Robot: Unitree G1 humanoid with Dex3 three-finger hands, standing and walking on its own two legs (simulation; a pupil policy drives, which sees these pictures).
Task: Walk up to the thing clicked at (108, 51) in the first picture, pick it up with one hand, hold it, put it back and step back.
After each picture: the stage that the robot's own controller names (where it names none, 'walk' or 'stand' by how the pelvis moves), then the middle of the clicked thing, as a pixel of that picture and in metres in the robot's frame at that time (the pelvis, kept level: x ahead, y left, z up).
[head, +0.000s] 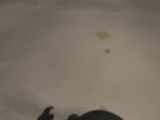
stand; (108, 51) +1.44 -0.35 -0.72
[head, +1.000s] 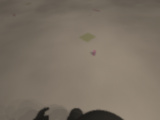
walk; (94, 52) +1.33 +0.05 -0.70
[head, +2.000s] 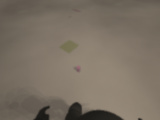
walk; (78, 69) +0.82 +0.26 -0.71
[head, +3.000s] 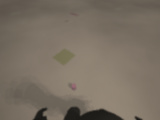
walk; (74, 87) +0.50 +0.22 -0.70
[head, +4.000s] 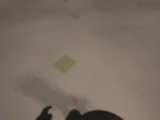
stand; (74, 100) +0.32 +0.20 -0.70
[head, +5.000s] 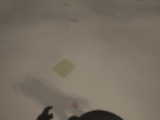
stand; (74, 105) +0.29 +0.19 -0.72
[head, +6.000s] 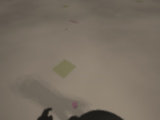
stand; (74, 105) +0.30 +0.19 -0.72
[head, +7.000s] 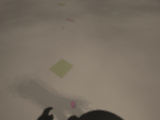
stand; (73, 104) +0.29 +0.20 -0.73
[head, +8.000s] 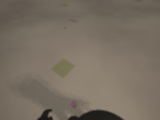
stand; (73, 104) +0.30 +0.20 -0.73
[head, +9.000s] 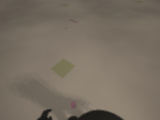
stand; (73, 105) +0.30 +0.20 -0.73
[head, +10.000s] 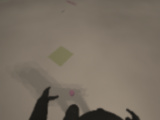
go down; (71, 93) +0.32 +0.20 -0.69
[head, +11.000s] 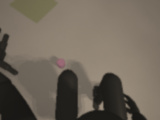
go down; (61, 63) +0.39 +0.23 -0.29
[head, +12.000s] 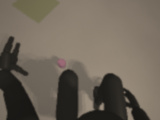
close in; (62, 64) +0.39 +0.23 -0.29
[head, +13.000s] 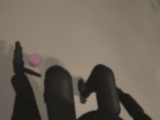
close in; (34, 61) +0.38 +0.26 -0.22
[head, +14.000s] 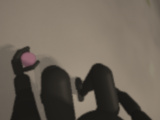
close; (28, 60) +0.37 +0.27 -0.22
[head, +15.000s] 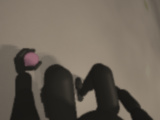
lift; (31, 60) +0.36 +0.26 -0.22
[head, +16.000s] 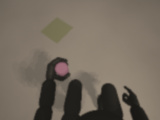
lift; (63, 71) +0.32 +0.20 -0.01
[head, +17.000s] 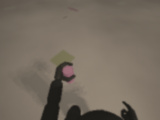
lift; (69, 74) +0.32 +0.16 +0.01
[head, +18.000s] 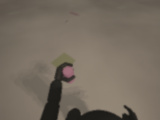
hold; (69, 75) +0.32 +0.17 +0.01
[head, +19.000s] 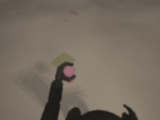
crouch; (69, 74) +0.33 +0.16 +0.01
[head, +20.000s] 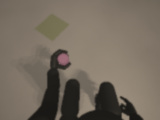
crouch; (64, 61) +0.40 +0.19 -0.07
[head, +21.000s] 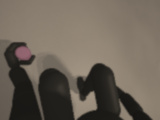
lower; (25, 55) +0.40 +0.28 -0.22
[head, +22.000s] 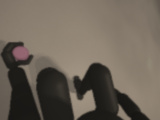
lower; (22, 55) +0.40 +0.29 -0.22
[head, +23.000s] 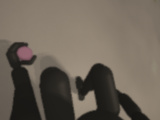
lower; (25, 55) +0.39 +0.29 -0.22
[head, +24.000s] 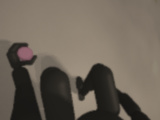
lower; (26, 55) +0.39 +0.29 -0.22
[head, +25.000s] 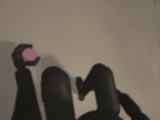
loosen; (30, 56) +0.39 +0.27 -0.22
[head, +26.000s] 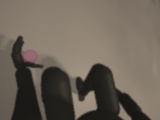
withdraw; (30, 58) +0.39 +0.27 -0.23
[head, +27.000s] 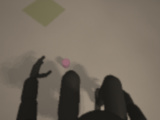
walk; (66, 63) +0.41 +0.22 -0.31
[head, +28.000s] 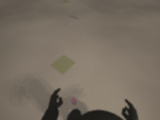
stand; (73, 101) +0.33 +0.17 -0.66
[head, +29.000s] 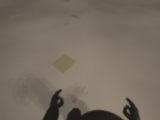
stand; (73, 99) +0.34 +0.19 -0.67
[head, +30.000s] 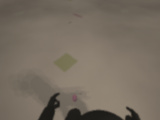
stand; (74, 98) +0.34 +0.18 -0.68
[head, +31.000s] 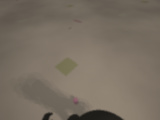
walk; (75, 101) +0.35 +0.19 -0.72
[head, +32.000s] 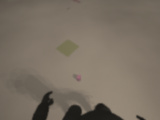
walk; (78, 78) +0.54 +0.16 -0.70
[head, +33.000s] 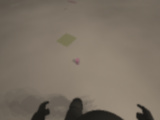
walk; (77, 61) +0.87 +0.27 -0.69
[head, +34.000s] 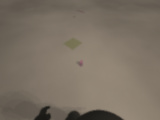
stand; (81, 63) +0.99 +0.19 -0.71
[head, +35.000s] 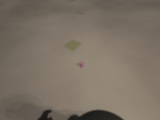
stand; (81, 64) +0.99 +0.19 -0.73
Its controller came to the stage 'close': yes
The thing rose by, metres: 0.72
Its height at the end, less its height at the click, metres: +0.00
